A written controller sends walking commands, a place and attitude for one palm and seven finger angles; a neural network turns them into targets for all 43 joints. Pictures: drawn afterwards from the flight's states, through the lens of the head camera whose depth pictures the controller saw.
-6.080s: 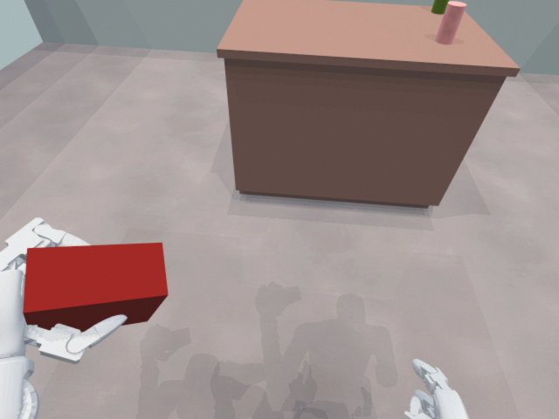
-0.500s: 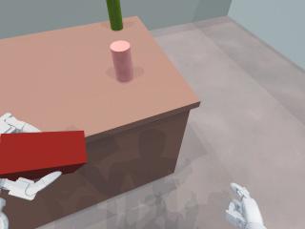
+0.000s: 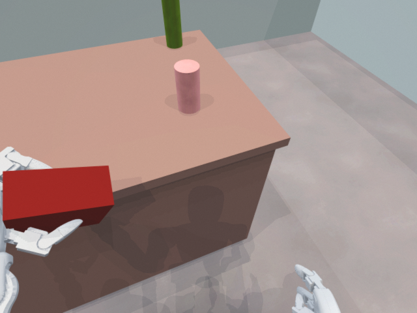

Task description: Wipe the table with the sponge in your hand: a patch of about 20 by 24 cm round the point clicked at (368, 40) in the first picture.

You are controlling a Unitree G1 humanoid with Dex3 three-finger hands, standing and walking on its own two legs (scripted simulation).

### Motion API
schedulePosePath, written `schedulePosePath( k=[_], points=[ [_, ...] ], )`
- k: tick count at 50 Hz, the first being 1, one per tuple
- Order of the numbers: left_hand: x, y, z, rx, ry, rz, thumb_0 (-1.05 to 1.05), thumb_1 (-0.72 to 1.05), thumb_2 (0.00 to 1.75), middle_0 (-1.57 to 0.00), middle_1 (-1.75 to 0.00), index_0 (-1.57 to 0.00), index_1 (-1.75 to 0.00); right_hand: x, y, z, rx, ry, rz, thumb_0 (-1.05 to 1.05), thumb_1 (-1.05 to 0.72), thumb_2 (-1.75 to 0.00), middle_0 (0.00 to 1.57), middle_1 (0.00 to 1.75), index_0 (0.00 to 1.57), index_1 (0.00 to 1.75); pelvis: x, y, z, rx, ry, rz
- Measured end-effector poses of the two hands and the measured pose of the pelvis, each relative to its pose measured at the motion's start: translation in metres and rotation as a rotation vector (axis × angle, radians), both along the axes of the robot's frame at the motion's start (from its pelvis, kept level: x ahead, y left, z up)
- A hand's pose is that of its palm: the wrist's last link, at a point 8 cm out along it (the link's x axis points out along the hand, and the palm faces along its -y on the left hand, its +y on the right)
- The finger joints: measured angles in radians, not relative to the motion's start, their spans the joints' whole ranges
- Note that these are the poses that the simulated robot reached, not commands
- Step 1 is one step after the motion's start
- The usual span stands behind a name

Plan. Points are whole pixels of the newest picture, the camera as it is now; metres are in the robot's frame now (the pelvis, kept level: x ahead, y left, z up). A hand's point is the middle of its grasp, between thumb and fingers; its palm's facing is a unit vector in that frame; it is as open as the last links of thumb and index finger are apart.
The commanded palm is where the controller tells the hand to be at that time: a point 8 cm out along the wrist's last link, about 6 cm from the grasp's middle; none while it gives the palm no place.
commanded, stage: come to a stop and stand still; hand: left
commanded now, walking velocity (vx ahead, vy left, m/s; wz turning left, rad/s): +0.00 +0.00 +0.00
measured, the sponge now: (75, 200) +0.24 +0.22 +0.14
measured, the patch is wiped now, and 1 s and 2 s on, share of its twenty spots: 0.00 0.00 0.00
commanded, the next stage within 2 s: look again from close up in 0.56 s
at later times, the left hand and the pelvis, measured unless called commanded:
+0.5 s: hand (56, 195) +0.24 +0.24 +0.16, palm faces +0.44 -0.81 -0.38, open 10.1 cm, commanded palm +0.18 +0.27 +0.18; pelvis +0.03 -0.01 +0.00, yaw +1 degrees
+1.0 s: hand (58, 200) +0.23 +0.24 +0.16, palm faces +0.44 -0.81 -0.39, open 10.1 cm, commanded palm +0.18 +0.27 +0.18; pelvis +0.03 -0.01 +0.01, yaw +2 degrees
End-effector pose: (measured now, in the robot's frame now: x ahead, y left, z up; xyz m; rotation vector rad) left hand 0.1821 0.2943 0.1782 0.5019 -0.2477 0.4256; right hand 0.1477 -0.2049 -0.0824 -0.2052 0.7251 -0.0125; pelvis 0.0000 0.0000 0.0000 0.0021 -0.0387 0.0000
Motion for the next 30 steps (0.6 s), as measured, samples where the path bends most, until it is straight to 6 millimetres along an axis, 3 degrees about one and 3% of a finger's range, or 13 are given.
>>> schedulePosePath(
  k=[4,12,17,23,30],
  points=[
    [0.001,0.000,0.007,-0.008,-0.033,0.014,0.00,-0.49,1.00,-0.75,-1.34,-0.74,-1.34,0.012,-0.004,0.002,-0.010,-0.010,0.006,0.01,-0.90,-0.90,0.20,0.30,0.21,0.30,0.005,0.001,0.001,-0.007,0.006,-0.001],
    [0.014,-0.010,-0.008,-0.063,0.029,-0.006,0.00,-0.49,1.00,-0.74,-1.34,-0.74,-1.34,0.044,-0.018,0.016,-0.041,-0.068,-0.016,0.01,-0.90,-0.90,0.20,0.30,0.20,0.30,0.016,-0.001,0.003,-0.007,0.014,-0.001],
    [0.017,-0.014,-0.007,-0.061,0.042,-0.011,0.00,-0.49,1.00,-0.74,-1.34,-0.74,-1.34,0.059,-0.023,0.022,-0.052,-0.090,-0.014,0.01,-0.90,-0.90,0.20,0.30,0.20,0.29,0.021,-0.006,0.004,-0.010,0.017,0.006],
    [0.014,-0.016,0.000,-0.050,0.029,-0.001,0.00,-0.49,1.00,-0.74,-1.34,-0.74,-1.34,0.067,-0.024,0.023,-0.050,-0.086,-0.002,0.01,-0.90,-0.90,0.20,0.30,0.20,0.29,0.025,-0.010,0.005,-0.014,0.020,0.016],
    [0.012,-0.016,-0.006,-0.076,0.056,0.028,0.00,-0.49,1.00,-0.74,-1.34,-0.74,-1.34,0.066,-0.023,0.018,-0.044,-0.053,0.006,0.01,-0.90,-0.90,0.20,0.30,0.20,0.29,0.027,-0.013,0.006,-0.016,0.022,0.023]
  ],
)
